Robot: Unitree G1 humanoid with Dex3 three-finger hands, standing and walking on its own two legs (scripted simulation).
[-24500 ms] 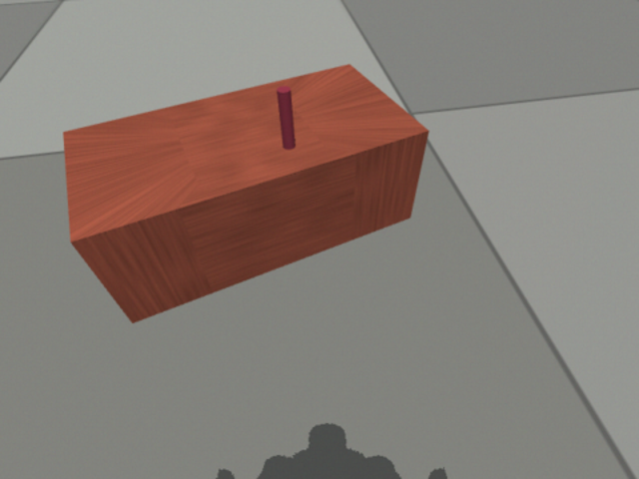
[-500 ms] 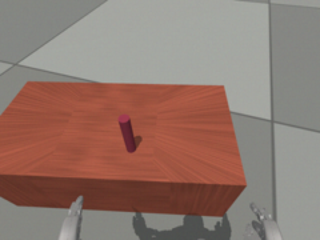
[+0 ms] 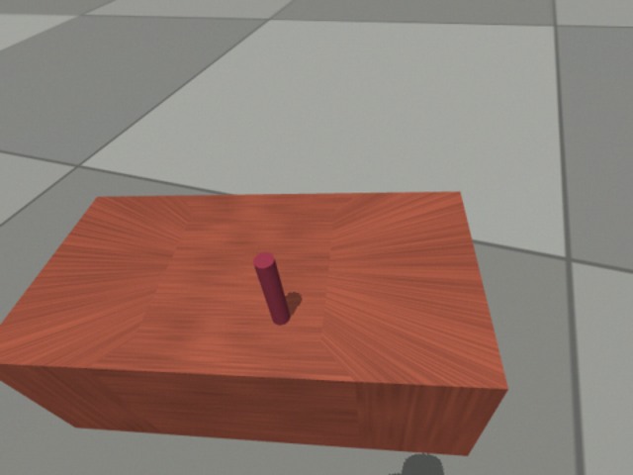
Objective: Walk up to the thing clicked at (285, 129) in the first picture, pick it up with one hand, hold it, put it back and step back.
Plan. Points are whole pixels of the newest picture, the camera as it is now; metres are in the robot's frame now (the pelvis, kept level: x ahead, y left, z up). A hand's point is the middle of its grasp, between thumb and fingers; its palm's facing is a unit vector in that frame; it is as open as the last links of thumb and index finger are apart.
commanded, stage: home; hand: left
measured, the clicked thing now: (273, 291) +0.54 +0.16 -0.20
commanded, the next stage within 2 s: stand in 1.18 s
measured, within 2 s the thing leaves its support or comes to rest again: neither
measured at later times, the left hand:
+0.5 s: hand out of the picture +0.06 +0.23 -0.12, palm faces +0.01 -0.92 -0.39, open 17.5 cm
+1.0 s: hand out of the picture +0.04 +0.24 -0.12, palm faces +0.01 -0.92 -0.39, open 17.5 cm
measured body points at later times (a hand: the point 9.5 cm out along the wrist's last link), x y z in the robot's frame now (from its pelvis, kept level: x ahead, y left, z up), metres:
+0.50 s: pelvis +0.00 -0.02 +0.02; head -0.02 -0.05 +0.47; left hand +0.06 +0.28 -0.09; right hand +0.07 -0.30 -0.13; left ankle -0.02 +0.14 -0.72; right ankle +0.03 -0.11 -0.72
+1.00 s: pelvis -0.01 -0.02 +0.03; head -0.01 -0.05 +0.47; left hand +0.04 +0.28 -0.09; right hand +0.04 -0.31 -0.13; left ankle -0.02 +0.14 -0.72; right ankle +0.03 -0.11 -0.72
